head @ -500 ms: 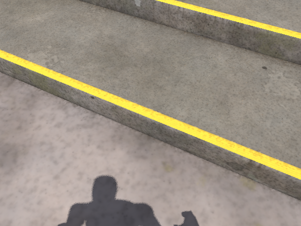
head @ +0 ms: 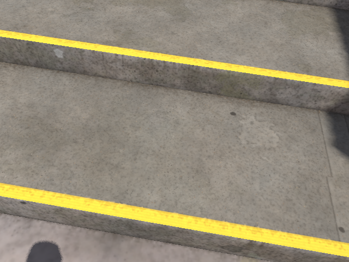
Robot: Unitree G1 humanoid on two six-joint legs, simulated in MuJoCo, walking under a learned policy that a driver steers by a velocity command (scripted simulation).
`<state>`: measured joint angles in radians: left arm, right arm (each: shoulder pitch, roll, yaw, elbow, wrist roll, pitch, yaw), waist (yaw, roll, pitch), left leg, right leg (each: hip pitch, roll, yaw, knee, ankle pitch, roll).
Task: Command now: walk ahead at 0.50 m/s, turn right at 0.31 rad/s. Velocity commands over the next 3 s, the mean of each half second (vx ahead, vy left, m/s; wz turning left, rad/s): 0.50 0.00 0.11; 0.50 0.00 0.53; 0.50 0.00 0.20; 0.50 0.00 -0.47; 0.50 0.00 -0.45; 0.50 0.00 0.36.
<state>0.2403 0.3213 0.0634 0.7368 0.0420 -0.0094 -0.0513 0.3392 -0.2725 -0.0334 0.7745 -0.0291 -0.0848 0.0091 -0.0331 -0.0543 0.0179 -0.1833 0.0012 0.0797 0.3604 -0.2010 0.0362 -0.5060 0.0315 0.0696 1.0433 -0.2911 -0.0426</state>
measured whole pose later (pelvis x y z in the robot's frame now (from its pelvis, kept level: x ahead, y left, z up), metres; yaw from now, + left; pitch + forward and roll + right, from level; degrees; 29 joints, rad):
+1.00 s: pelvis +0.44 +0.05 -0.02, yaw +24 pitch +3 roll -1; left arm 0.08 0.14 -0.02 0.63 0.06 0.00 0.03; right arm 0.45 -0.23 -0.03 0.93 -0.03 -0.05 0.01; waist -0.02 -0.02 -0.02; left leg -0.26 -0.13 -0.05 0.54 -0.32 0.13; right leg -1.15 -0.05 -0.01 2.22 -0.44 -0.05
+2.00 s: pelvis +0.97 +0.30 +0.16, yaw +11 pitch +4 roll +1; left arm 0.19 0.25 0.05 0.90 0.05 -0.10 -0.09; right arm 0.37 -0.20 -0.07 0.86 -0.05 -0.10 -0.03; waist -0.04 -0.02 -0.09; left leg -0.16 0.00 0.18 0.27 -0.18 0.04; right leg -0.76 -0.08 0.03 1.15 -0.16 -0.02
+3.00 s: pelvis +1.52 +0.32 +0.29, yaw +12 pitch +4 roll -1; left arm 0.09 0.20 0.00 0.75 0.04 -0.10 -0.03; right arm 0.50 -0.16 0.02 1.07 -0.08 -0.16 0.05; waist -0.03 0.00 -0.10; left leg -0.28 -0.14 0.00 0.55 -0.35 0.14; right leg -1.02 -0.08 0.13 1.44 -0.04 -0.01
